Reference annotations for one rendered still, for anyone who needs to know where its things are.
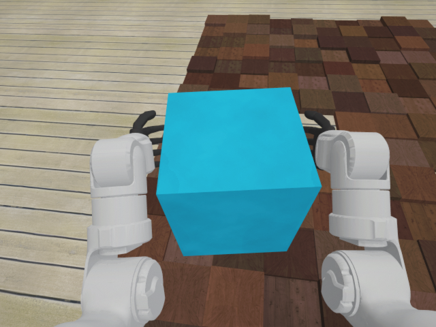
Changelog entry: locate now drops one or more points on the carton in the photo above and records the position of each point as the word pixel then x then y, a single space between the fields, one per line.
pixel 236 173

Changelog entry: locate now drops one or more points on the right robot hand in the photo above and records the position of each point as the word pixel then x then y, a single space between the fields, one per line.
pixel 322 122

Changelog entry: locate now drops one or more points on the robot left upper arm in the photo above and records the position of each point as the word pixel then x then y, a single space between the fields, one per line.
pixel 121 292

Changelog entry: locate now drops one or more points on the robot left forearm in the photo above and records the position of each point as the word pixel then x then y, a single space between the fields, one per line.
pixel 118 169

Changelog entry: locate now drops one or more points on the robot right upper arm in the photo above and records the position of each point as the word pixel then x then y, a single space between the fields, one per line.
pixel 370 289

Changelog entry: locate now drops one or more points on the left robot hand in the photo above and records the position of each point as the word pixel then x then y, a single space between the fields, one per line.
pixel 139 124

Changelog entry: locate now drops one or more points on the robot right forearm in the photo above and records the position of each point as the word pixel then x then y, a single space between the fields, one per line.
pixel 358 163

